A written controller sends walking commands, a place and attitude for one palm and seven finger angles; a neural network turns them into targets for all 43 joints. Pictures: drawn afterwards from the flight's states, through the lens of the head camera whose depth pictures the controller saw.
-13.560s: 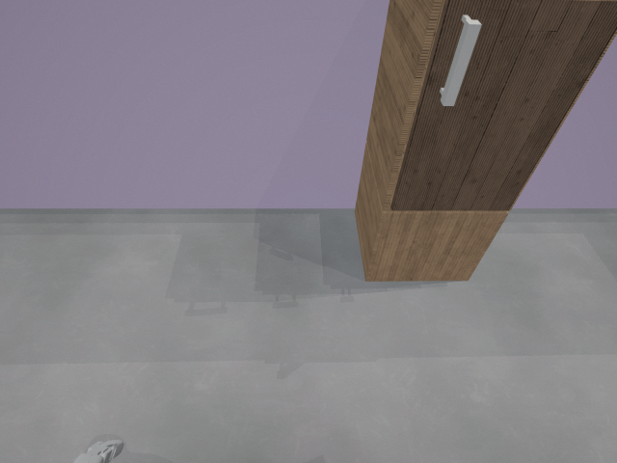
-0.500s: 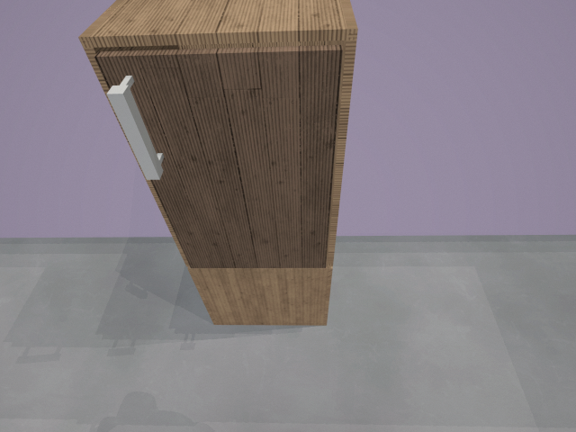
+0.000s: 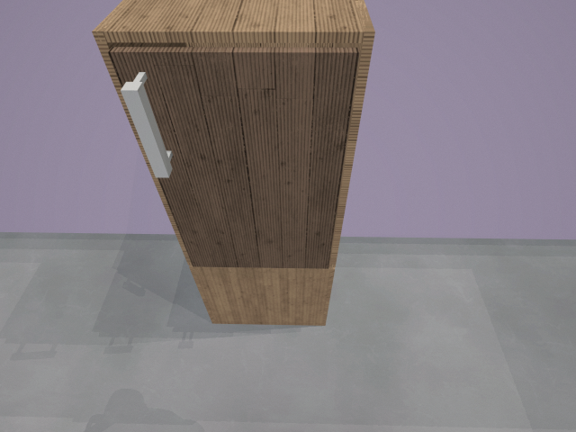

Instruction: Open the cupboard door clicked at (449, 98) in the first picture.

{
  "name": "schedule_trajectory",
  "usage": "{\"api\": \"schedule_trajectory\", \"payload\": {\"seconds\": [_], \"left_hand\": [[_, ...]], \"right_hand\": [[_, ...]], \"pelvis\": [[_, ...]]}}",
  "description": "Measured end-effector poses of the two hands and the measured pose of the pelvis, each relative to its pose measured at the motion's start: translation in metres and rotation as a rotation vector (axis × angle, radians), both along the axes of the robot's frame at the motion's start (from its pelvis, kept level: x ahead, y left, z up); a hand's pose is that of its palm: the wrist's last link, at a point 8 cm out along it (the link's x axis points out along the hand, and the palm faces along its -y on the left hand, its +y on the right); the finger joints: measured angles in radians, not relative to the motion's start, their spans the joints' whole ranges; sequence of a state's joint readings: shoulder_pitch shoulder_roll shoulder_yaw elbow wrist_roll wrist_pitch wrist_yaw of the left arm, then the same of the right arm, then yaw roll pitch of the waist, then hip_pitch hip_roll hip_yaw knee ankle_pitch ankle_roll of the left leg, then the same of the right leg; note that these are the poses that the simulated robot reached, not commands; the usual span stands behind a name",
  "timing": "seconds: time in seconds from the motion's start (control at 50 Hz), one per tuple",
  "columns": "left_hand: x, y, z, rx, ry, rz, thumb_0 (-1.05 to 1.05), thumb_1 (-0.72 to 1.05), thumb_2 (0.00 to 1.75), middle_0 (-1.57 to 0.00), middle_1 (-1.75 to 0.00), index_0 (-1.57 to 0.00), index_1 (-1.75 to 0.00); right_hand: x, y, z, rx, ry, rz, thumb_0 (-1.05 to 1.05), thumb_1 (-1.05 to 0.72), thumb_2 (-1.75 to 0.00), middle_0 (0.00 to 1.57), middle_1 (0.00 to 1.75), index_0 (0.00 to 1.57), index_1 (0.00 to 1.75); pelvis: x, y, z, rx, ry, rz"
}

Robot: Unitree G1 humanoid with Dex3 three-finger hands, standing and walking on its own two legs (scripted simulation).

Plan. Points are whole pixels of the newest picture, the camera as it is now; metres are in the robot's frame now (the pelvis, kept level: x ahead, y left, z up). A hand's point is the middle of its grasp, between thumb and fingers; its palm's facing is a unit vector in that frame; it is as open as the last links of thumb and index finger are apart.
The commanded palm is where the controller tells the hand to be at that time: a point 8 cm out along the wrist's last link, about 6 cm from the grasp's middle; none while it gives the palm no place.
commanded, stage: look again from close up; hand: left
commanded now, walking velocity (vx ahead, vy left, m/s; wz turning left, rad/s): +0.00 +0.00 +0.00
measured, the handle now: (153, 127) +0.55 +0.27 +0.13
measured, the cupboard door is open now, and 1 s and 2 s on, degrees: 0 0 0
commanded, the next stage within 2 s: raise the hand with hooked fingers in 0.18 s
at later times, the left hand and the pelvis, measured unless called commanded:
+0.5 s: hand (150, 367) +0.20 +0.20 +0.00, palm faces +0.21 -0.97 -0.12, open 7.6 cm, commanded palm +0.12 +0.25 -0.04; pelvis -0.02 +0.02 -0.01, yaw +1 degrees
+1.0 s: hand (126, 367) +0.19 +0.22 +0.03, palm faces -0.07 -0.99 -0.09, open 10.4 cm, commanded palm +0.15 +0.29 +0.03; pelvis -0.05 +0.02 -0.06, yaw +2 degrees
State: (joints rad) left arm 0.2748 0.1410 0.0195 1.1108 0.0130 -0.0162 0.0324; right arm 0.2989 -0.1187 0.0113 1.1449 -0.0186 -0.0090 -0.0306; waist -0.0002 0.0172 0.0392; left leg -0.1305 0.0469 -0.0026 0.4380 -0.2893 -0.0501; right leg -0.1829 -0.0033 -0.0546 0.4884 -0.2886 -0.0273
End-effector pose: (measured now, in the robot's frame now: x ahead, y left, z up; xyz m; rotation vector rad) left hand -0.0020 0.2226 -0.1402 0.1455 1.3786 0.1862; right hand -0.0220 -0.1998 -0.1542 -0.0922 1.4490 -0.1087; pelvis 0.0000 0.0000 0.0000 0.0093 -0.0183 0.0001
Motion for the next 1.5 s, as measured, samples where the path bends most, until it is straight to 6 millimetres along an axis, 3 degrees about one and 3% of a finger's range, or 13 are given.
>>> {"api": "schedule_trajectory", "payload": {"seconds": [0.3,0.34,0.42,0.5,0.56,0.62,0.74,0.84,0.96,1.06,1.16,1.34,1.5], "left_hand": [[-0.004,0.003,-0.002,-0.004,0.010,0.003,0.01,0.92,0.89,-0.20,-0.30,-0.20,-0.29],[0.018,0.014,0.014,0.024,-0.139,0.065,0.02,0.94,0.89,-0.20,-0.30,-0.20,-0.30],[0.097,0.032,0.086,0.113,-0.652,0.073,0.04,0.93,0.88,-0.21,-0.32,-0.20,-0.31],[0.169,0.022,0.156,0.067,-1.130,-0.045,0.03,0.86,0.86,-0.20,-0.36,-0.20,-0.35],[0.191,0.009,0.173,-0.057,-1.388,-0.133,0.02,0.79,0.83,-0.21,-0.39,-0.20,-0.39],[0.182,0.005,0.155,-0.166,-1.448,-0.202,0.01,0.72,0.81,-0.21,-0.43,-0.21,-0.43],[0.123,0.033,0.105,-0.131,-1.206,-0.099,0.01,0.57,0.75,-0.23,-0.52,-0.23,-0.51],[0.109,0.059,0.134,0.034,-1.344,-0.058,0.01,0.45,0.70,-0.24,-0.60,-0.23,-0.59],[0.158,0.049,0.174,-0.060,-1.495,-0.274,0.01,0.31,0.64,-0.24,-0.68,-0.24,-0.68],[0.188,0.058,0.168,-0.154,-1.297,-0.268,0.01,0.19,0.59,-0.25,-0.76,-0.25,-0.75],[0.182,0.083,0.189,-0.054,-1.334,-0.145,0.00,0.08,0.54,-0.26,-0.83,-0.26,-0.83],[0.186,0.091,0.211,-0.036,-1.410,-0.196,0.00,-0.13,0.45,-0.27,-0.97,-0.27,-0.96],[0.204,0.109,0.242,-0.015,-1.453,-0.163,-0.01,-0.32,0.37,-0.29,-1.09,-0.29,-1.08]], "right_hand": [[0.001,0.005,0.001,-0.004,-0.001,-0.004,0.01,-0.91,-0.90,0.20,0.30,0.20,0.30],[0.010,-0.004,0.005,-0.049,-0.086,0.008,0.02,-0.93,-0.90,0.20,0.30,0.20,0.30],[0.052,-0.028,0.017,-0.130,-0.376,-0.002,0.03,-0.93,-0.90,0.20,0.30,0.20,0.30],[0.111,-0.045,0.042,-0.185,-0.676,0.029,0.03,-0.93,-0.90,0.20,0.30,0.20,0.30],[0.148,-0.050,0.066,-0.208,-0.851,0.071,0.02,-0.92,-0.90,0.20,0.30,0.20,0.30],[0.177,-0.051,0.085,-0.224,-0.963,0.131,0.02,-0.92,-0.90,0.20,0.30,0.20,0.30],[0.210,-0.033,0.095,-0.214,-1.033,0.223,0.01,-0.91,-0.90,0.20,0.30,0.20,0.30],[0.208,-0.001,0.069,-0.143,-0.980,0.292,0.01,-0.91,-0.90,0.20,0.30,0.20,0.30],[0.170,0.029,0.032,-0.048,-0.848,0.258,0.01,-0.91,-0.90,0.20,0.30,0.20,0.30],[0.133,0.025,0.030,-0.053,-0.771,0.131,0.02,-0.90,-0.90,0.21,0.30,0.21,0.30],[0.114,0.005,0.040,-0.112,-0.749,0.100,0.02,-0.90,-0.90,0.21,0.30,0.20,0.30],[0.134,-0.019,0.058,-0.188,-0.795,0.156,0.02,-0.91,-0.90,0.20,0.30,0.20,0.30],[0.167,-0.007,0.083,-0.165,-0.917,0.163,0.02,-0.91,-0.90,0.20,0.30,0.20,0.30]], "pelvis": [[0.000,0.007,0.000,-0.004,0.003,-0.003],[-0.002,0.009,-0.002,-0.009,0.003,-0.013],[-0.006,0.014,-0.005,-0.004,0.011,0.007],[-0.018,0.017,-0.014,0.002,0.054,0.015],[-0.026,0.015,-0.026,0.010,0.105,-0.004],[-0.033,0.012,-0.039,0.012,0.133,-0.012],[-0.037,0.013,-0.054,-0.007,0.151,0.005],[-0.040,0.016,-0.061,-0.040,0.153,0.037],[-0.047,0.020,-0.060,-0.058,0.144,0.045],[-0.043,0.025,-0.047,-0.040,0.135,0.015],[-0.036,0.029,-0.037,-0.029,0.123,-0.002],[-0.034,0.032,-0.030,-0.035,0.086,0.017],[-0.029,0.027,-0.021,-0.030,0.043,0.014]]}}
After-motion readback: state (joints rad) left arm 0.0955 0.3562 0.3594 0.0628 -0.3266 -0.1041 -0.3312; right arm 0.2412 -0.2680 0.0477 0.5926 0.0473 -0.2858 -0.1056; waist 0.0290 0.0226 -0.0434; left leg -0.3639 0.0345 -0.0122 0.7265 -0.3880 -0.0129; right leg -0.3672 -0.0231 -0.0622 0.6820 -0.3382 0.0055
